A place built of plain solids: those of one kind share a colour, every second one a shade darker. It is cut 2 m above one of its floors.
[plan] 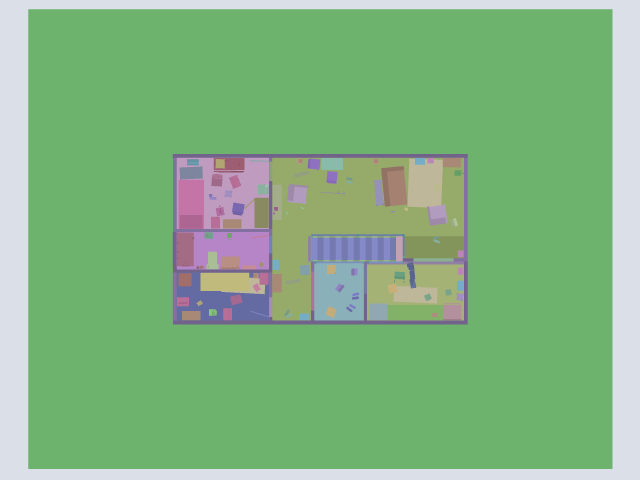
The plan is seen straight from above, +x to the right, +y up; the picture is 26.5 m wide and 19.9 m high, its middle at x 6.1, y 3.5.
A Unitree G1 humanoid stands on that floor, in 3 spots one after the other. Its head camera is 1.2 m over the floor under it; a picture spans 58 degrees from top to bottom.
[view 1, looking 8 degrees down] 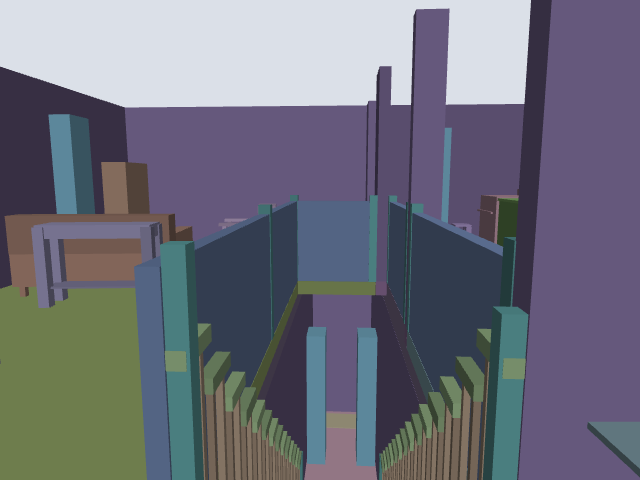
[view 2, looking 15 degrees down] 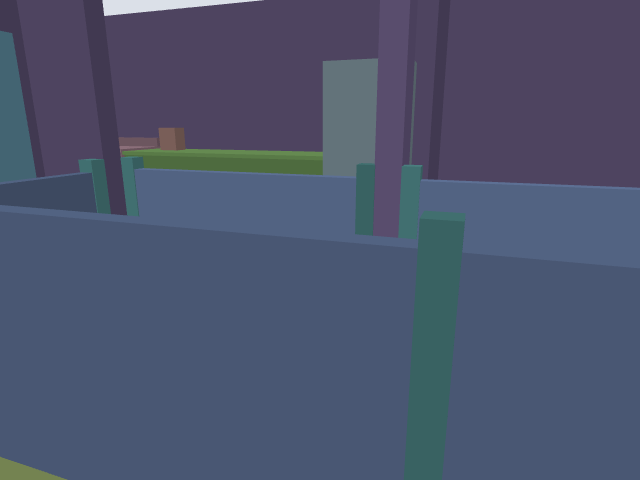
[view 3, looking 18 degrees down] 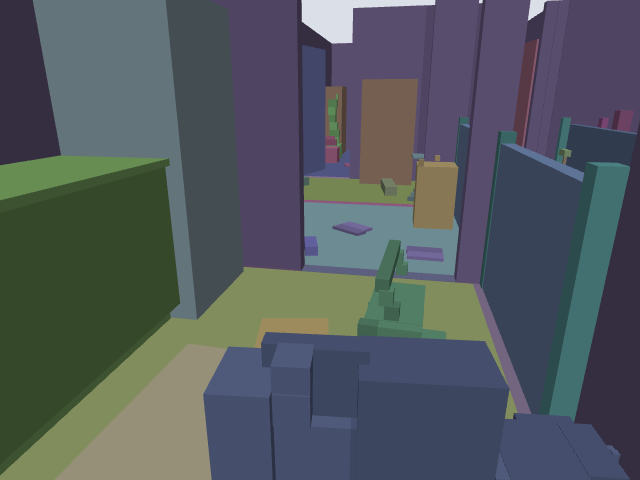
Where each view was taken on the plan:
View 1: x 4.53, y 3.13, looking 3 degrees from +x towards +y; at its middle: stair_guard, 5.06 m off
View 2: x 7.62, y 4.62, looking -71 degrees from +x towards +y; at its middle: stair_guard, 0.97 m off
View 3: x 10.93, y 1.98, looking -169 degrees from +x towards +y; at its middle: upper_floor_nook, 3.88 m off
